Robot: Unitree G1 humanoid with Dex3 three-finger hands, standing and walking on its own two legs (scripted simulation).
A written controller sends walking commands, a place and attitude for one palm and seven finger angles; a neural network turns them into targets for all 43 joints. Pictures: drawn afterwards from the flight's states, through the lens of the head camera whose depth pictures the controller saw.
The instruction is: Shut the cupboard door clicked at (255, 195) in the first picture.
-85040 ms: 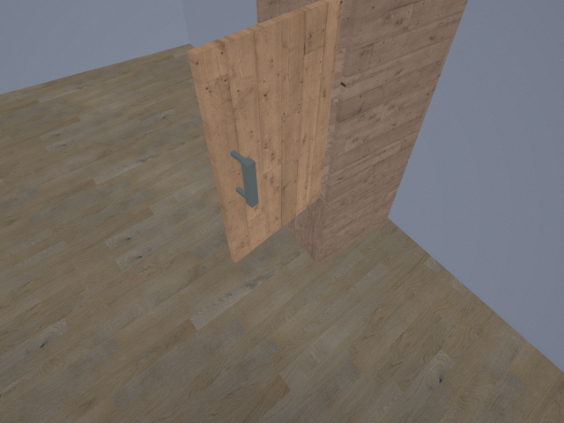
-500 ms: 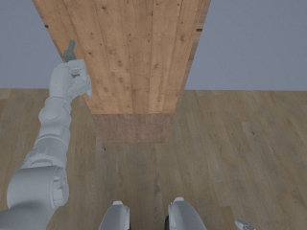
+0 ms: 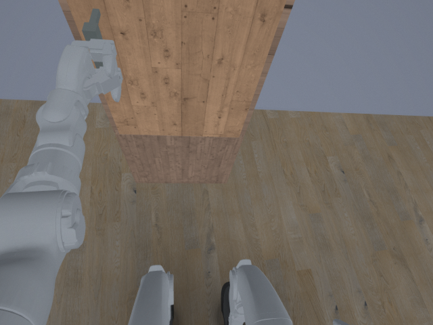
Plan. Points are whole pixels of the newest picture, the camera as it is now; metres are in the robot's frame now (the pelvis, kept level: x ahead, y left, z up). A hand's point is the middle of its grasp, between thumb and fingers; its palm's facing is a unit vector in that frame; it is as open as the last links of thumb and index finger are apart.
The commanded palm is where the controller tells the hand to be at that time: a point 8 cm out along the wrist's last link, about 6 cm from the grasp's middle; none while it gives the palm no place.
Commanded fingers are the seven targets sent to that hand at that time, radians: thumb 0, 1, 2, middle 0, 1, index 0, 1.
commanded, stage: pull the fist back off the door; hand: left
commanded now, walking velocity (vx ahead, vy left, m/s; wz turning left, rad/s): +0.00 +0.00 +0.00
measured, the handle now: (102, 50) +0.59 +0.17 +0.09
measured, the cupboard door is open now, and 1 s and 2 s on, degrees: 0 0 0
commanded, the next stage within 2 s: draw the hand back to the body in 0.84 s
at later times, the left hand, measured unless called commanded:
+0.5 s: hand (143, 80) +0.52 +0.10 +0.09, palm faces -0.01 -1.00 -0.01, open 3.2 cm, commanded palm +0.49 +0.16 +0.09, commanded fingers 0.00 0.90 0.90 -1.30 -1.50 -1.30 -1.50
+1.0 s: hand (134, 107) +0.46 +0.11 +0.09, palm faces +0.00 -1.00 -0.02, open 3.1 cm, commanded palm +0.43 +0.17 +0.10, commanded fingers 0.00 0.90 0.90 -1.30 -1.50 -1.30 -1.50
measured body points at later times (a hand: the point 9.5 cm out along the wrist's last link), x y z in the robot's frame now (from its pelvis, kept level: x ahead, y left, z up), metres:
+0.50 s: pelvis +0.00 +0.00 +0.01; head +0.12 +0.01 +0.44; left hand +0.52 +0.15 +0.10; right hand +0.01 -0.26 -0.10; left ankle +0.07 +0.11 -0.62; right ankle +0.08 -0.13 -0.62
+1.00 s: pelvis +0.07 -0.02 +0.04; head +0.15 -0.02 +0.49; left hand +0.46 +0.17 +0.10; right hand +0.20 -0.27 -0.06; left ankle +0.07 +0.11 -0.62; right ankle +0.08 -0.13 -0.62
